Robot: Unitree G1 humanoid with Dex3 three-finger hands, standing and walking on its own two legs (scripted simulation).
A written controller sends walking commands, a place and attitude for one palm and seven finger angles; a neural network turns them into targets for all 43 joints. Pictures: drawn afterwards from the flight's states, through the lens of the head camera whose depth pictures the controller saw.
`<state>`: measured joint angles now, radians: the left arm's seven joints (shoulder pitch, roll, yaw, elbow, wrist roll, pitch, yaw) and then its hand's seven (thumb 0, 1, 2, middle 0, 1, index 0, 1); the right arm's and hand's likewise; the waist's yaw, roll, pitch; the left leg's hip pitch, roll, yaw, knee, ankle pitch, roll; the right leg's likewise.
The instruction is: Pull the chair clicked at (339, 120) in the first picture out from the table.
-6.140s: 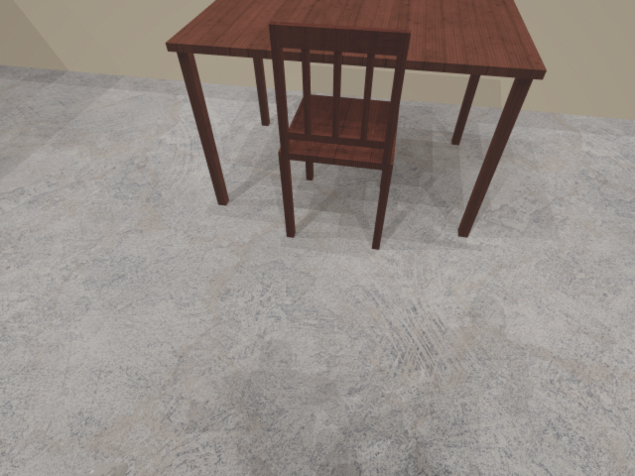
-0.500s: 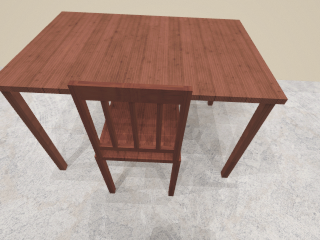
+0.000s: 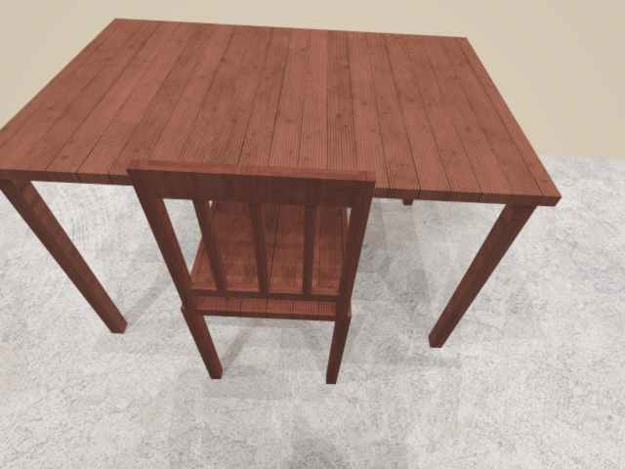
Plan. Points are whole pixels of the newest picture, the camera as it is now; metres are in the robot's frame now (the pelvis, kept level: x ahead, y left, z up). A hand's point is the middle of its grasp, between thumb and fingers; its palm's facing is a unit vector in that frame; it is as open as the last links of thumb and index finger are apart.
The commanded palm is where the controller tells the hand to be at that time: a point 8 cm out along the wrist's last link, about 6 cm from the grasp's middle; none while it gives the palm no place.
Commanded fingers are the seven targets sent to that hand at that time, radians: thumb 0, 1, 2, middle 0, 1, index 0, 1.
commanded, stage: shuffle to correct the standing spot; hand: left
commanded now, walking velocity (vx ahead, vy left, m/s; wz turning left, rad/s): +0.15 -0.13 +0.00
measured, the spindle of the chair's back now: (260, 249) +0.52 +0.13 -0.10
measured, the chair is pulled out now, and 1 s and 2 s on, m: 0.00 0.00 0.00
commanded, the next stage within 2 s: come to a stop and stand still in 0.26 s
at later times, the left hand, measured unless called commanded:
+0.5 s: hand out of the picture +0.01 +0.12 -0.19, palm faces +0.04 -0.99 -0.10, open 7.4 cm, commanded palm none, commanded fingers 0.00 0.90 0.90 -0.20 -0.30 -0.20 -0.30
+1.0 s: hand out of the picture +0.12 +0.14 -0.19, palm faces +0.05 -0.98 -0.20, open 7.4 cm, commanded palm none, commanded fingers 0.00 0.90 0.90 -0.20 -0.30 -0.20 -0.30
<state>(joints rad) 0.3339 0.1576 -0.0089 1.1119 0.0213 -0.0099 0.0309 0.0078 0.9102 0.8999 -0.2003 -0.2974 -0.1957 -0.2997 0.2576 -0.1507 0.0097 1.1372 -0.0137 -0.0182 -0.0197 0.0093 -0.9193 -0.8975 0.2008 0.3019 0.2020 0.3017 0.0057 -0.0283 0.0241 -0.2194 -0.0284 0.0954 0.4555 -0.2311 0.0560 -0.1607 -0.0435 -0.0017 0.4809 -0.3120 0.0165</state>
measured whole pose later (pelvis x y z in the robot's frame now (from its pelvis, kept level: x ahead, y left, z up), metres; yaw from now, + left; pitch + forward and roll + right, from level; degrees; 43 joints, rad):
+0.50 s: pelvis +0.08 -0.03 -0.01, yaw -1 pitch +0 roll +0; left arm 0.39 0.12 0.02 1.14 0.02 0.01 0.03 0.01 0.91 0.90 -0.20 -0.30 -0.20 -0.30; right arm 0.24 -0.14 0.00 1.07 -0.02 -0.06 -0.05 0.01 -0.92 -0.90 0.20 0.30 0.20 0.30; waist 0.01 -0.06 0.04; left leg -0.25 0.03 0.15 0.59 -0.35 0.06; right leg -0.32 -0.01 -0.04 0.97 -0.51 -0.02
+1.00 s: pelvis +0.06 -0.04 -0.01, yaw +0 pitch -1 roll +1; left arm 0.19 0.19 0.04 0.98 0.02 0.02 0.04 0.01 0.91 0.90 -0.20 -0.30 -0.20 -0.30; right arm 0.19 -0.16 -0.03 1.01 -0.01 0.01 -0.02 0.01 -0.92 -0.90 0.20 0.30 0.20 0.30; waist 0.02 -0.05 0.07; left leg -0.24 -0.02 0.08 0.58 -0.31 0.02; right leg -0.36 -0.08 -0.04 0.62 -0.25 0.02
